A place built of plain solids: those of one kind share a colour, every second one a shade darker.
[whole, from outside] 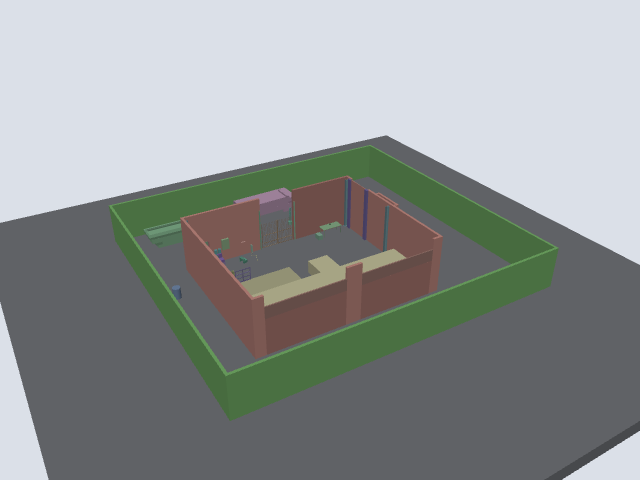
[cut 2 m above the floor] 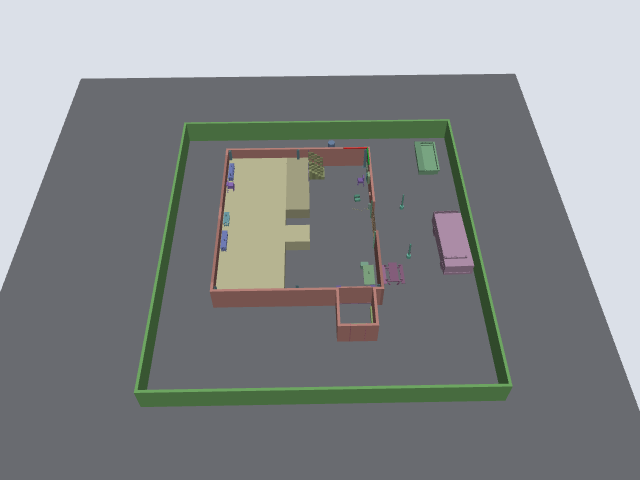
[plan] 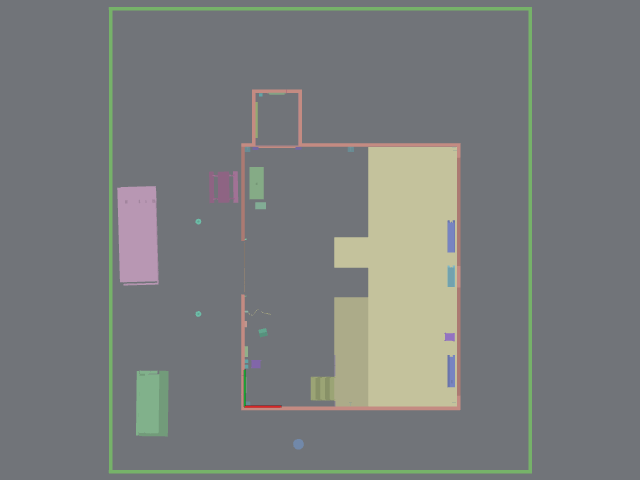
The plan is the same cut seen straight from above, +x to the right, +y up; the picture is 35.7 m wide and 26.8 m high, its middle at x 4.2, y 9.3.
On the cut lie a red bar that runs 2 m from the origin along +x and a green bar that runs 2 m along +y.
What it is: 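A works' assembly hall with a stage; one tall room, parted into a floor behind the doors and a second floor beyond one front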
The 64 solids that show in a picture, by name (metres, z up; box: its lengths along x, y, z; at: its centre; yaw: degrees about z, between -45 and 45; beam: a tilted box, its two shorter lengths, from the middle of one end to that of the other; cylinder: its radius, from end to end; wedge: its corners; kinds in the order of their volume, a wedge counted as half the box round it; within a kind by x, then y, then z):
{
 "raised_floor_bank_1": {"box": [1.9, 6.1, 1.09], "at": [5.95, 3.05, 0.49]},
 "raised_floor_bank_2": {"box": [1.9, 1.7, 1.09], "at": [5.95, 8.6, 0.49]},
 "raised_floor_bank_3": {"box": [4.95, 14.5, 1.09], "at": [9.38, 7.25, 0.49]},
 "yard_bound_1": {"box": [0.2, 26.05, 3.39], "at": [-7.49, 9.29, 1.64]},
 "yard_bound_2": {"box": [23.63, 0.2, 3.39], "at": [4.22, -3.64, 1.64]},
 "yard_bound_3": {"box": [23.63, 0.2, 3.39], "at": [4.22, 22.21, 1.64]},
 "yard_bound_4": {"box": [0.2, 26.05, 3.39], "at": [15.94, 9.29, 1.64]},
 "wall_1": {"box": [0.2, 6.46, 4.65], "at": [-0.1, 3.02, 2.27]},
 "wall_2": {"box": [0.2, 5.46, 4.65], "at": [-0.1, 11.97, 2.27]},
 "wall_3": {"box": [0.8, 0.2, 4.65], "at": [0.2, 14.6, 2.27]},
 "wall_4": {"box": [0.2, 3.2, 2.55], "at": [0.5, 16.1, 1.23]},
 "wall_5": {"box": [2.52, 0.06, 4.65], "at": [1.8, 14.47, 2.27]},
 "wall_6": {"box": [2.4, 0.06, 2.55], "at": [1.8, 14.53, 1.23]},
 "wall_7": {"box": [2.8, 0.2, 2.55], "at": [1.8, 17.6, 1.23]},
 "wall_8": {"box": [0.2, 3.2, 2.55], "at": [3.1, 16.1, 1.23]},
 "wall_9": {"box": [12.25, 0.2, 4.65], "at": [5.92, -0.1, 2.27]},
 "wall_10": {"box": [9.05, 0.2, 4.65], "at": [7.53, 14.6, 2.27]},
 "wall_11": {"box": [0.2, 0.81, 4.65], "at": [11.95, 0.2, 2.27]},
 "wall_12": {"box": [0.2, 6.06, 2.9], "at": [11.95, 3.62, 1.4]},
 "wall_13": {"box": [0.2, 1.21, 4.65], "at": [11.95, 7.25, 2.27]},
 "wall_14": {"box": [0.2, 6.06, 2.9], "at": [11.95, 10.88, 1.4]},
 "wall_15": {"box": [0.2, 0.81, 4.65], "at": [11.95, 14.3, 2.27]},
 "beyond_van_1": {"box": [2.15, 5.29, 1.0], "at": [-5.97, 9.61, 0.79], "yaw": 1.6},
 "beyond_van_2": {"box": [1.96, 0.16, 0.22], "at": [-5.95, 12.2, 0.43], "yaw": 1.6},
 "beyond_van_3": {"box": [1.96, 0.1, 0.18], "at": [-5.8, 6.84, 0.43], "yaw": 1.6},
 "beyond_van_4": {"box": [1.96, 0.02, 1.1], "at": [-5.8, 6.85, 0.87], "yaw": 1.6},
 "beyond_van_5": {"box": [0.041, 4.6, 0.2], "at": [-4.89, 9.18, 1.34], "yaw": 1.6},
 "beyond_van_6": {"box": [0.02, 4.55, 1.13], "at": [-4.88, 9.17, 0.86], "yaw": 1.6},
 "beyond_skip_1": {"box": [0.15, 3.6, 0.12], "at": [-5.98, 0.18, 1.18], "yaw": -0.7},
 "beyond_skip_2": {"box": [1.3, 2.23, 0.88], "at": [-5.17, 0.14, 0.38], "yaw": -0.7},
 "beyond_skip_3": {"box": [1.63, 3.27, 0.41], "at": [-5.16, 0.17, 0.81], "yaw": -0.7},
 "beyond_skip_4": {"box": [1.45, 2.1, 0.53], "at": [-5.16, 0.43, 0.58], "yaw": -0.7},
 "beyond_skip_5": {"box": [0.52, 3.66, 0.16], "at": [-4.53, 0.17, 1.16], "yaw": -0.7},
 "window_pane_1": {"box": [0.1, 6.05, 0.91], "at": [12.0, 3.62, 3.29]},
 "window_pane_2": {"box": [0.1, 6.05, 0.91], "at": [12.0, 10.88, 3.29]},
 "door_landing_1": {"box": [0.28, 1.32, 0.22], "at": [3.83, 1.0, 0.06]},
 "door_landing_2": {"box": [0.28, 1.32, 0.4], "at": [4.09, 1.0, 0.15]},
 "door_landing_3": {"box": [0.28, 1.32, 0.57], "at": [4.35, 1.0, 0.23]},
 "door_landing_4": {"box": [0.28, 1.32, 0.74], "at": [4.62, 1.0, 0.32]},
 "door_landing_5": {"box": [0.28, 1.32, 0.92], "at": [4.88, 1.0, 0.41]},
 "pier_1": {"box": [0.34, 0.17, 4.65], "at": [0.6, 14.41, 2.27]},
 "pier_2": {"box": [0.34, 0.17, 4.65], "at": [3.0, 14.41, 2.27]},
 "beyond_drums_1": {"cylinder": 0.3, "from": [3.0, -2.1, -0.06], "to": [3.0, -2.1, 0.87]},
 "chair_stack_1": {"box": [0.45, 0.45, 0.23], "at": [0.65, 2.37, 0.52]},
 "chair_stack_2": {"box": [0.48, 0.43, 0.32], "at": [11.42, 3.88, 1.63]},
 "carton_1": {"box": [0.6, 0.4, 0.45], "at": [0.89, 11.21, 0.17]},
 "bench_things_1": {"box": [0.13, 1.8, 0.029], "at": [11.39, 1.98, 1.48]},
 "bench_things_2": {"box": [0.4, 1.69, 0.07], "at": [11.53, 1.92, 1.46]},
 "bench_things_3": {"box": [0.38, 1.68, 0.07], "at": [11.53, 9.44, 1.46]},
 "beyond_bench_table_1": {"box": [0.27, 1.76, 0.042], "at": [-1.85, 12.24, 0.43], "yaw": 0.9},
 "beyond_bench_table_2": {"box": [0.64, 1.74, 0.06], "at": [-1.18, 12.25, 0.72], "yaw": 0.9},
 "beyond_bench_table_3": {"box": [0.27, 1.76, 0.042], "at": [-0.51, 12.26, 0.43], "yaw": 0.9},
 "distribution_board_1": {"box": [0.18, 0.6, 0.91], "at": [0.09, 3.07, 1.5]},
 "radiator_1": {"box": [0.12, 2.0, 0.38], "at": [0.66, 16.0, 0.14]},
 "steel_column_1": {"box": [0.22, 0.014, 4.45], "at": [0.14, 0.22, 2.17]},
 "steel_column_2": {"box": [0.22, 0.014, 4.45], "at": [0.14, 14.28, 2.17]},
 "steel_column_3": {"box": [0.012, 0.19, 4.45], "at": [0.14, 14.38, 2.17]},
 "steel_column_4": {"box": [0.22, 0.014, 4.45], "at": [5.92, 14.28, 2.17]},
 "steel_column_5": {"box": [0.012, 0.19, 4.45], "at": [5.92, 14.38, 2.17]},
 "steel_column_6": {"box": [0.22, 0.014, 4.45], "at": [5.92, 14.48, 2.17]},
 "mess_table_1": {"box": [0.8, 1.8, 0.029], "at": [0.66, 12.48, 0.73]},
 "sectional_door_1": {"box": [0.1, 0.06, 3.63], "at": [0.05, 6.17, 1.76]},
 "sectional_door_2": {"box": [0.1, 0.06, 3.63], "at": [0.05, 9.34, 1.76]},
 "bench_short_1": {"box": [0.38, 1.1, 0.07], "at": [11.52, 7.22, 1.45]}
}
